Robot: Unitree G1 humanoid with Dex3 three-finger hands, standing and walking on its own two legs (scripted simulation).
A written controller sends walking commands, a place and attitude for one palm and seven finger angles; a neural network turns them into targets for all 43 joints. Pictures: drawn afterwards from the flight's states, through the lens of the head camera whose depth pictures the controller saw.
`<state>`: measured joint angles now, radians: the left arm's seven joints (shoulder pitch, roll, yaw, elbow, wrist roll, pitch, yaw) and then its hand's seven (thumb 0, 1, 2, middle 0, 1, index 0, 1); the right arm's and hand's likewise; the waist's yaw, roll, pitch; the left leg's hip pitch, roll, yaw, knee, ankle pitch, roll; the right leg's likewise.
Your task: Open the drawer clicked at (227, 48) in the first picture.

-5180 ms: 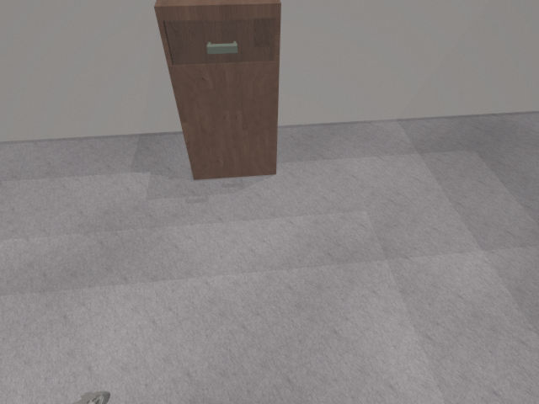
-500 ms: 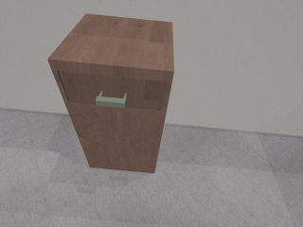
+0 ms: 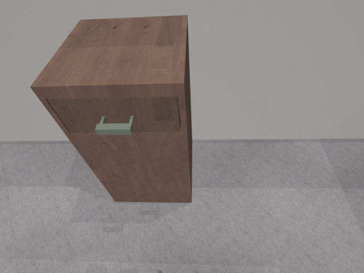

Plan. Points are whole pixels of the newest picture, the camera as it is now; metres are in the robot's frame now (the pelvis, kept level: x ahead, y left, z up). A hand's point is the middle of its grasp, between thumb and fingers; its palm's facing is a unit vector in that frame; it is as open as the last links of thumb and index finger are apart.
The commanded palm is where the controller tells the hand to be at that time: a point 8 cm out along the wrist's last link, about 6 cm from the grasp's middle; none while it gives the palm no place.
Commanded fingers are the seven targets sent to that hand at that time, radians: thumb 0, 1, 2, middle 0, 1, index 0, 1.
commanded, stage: come to a stop and stand still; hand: left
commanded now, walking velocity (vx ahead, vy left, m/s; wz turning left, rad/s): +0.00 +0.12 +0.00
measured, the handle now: (116, 124) +0.54 +0.26 -0.05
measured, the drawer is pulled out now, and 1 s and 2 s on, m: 0.00 0.00 0.00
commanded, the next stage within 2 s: look again from close up in 1.38 s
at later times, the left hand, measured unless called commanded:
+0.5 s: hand out of the picture -0.05 +0.21 -0.17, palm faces +0.07 -0.98 -0.20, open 7.3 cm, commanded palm none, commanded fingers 0.00 0.90 0.90 -0.20 -0.30 -0.20 -0.30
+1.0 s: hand out of the picture -0.01 +0.20 -0.18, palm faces +0.04 -0.99 -0.16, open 7.3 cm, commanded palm none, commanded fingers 0.00 0.90 0.90 -0.20 -0.30 -0.20 -0.30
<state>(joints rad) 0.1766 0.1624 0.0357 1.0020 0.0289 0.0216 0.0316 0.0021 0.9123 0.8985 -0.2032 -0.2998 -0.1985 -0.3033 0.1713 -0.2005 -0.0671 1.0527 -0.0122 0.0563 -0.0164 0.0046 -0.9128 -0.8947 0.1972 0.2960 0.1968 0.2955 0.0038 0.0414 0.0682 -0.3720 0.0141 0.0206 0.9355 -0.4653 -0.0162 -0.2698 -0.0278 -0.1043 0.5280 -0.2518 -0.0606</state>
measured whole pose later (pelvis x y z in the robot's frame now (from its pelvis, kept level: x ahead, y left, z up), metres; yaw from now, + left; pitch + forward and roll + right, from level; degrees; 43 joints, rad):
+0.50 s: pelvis -0.03 +0.03 +0.00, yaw +0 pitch -1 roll +0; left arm 0.28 0.19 0.02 1.13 0.02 0.03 0.02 0.00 0.91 0.90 -0.20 -0.30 -0.20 -0.30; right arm 0.29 -0.14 -0.01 1.11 -0.02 0.02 -0.02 0.01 -0.91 -0.89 0.20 0.30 0.20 0.30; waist 0.04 -0.03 0.01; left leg -0.12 0.02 0.03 0.41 -0.27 -0.01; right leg -0.26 -0.05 -0.10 0.42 -0.14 -0.01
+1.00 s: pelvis +0.00 +0.04 +0.00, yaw +0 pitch +0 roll +0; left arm 0.28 0.13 0.00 1.16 0.01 0.00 0.04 0.02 0.93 0.90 -0.20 -0.30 -0.20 -0.30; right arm 0.33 -0.10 0.01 1.15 -0.01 -0.02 -0.04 0.00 -0.91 -0.89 0.20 0.30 0.20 0.30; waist 0.01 0.00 0.02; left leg -0.08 0.03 0.04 0.40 -0.32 -0.01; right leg -0.23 -0.03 -0.09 0.43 -0.19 0.00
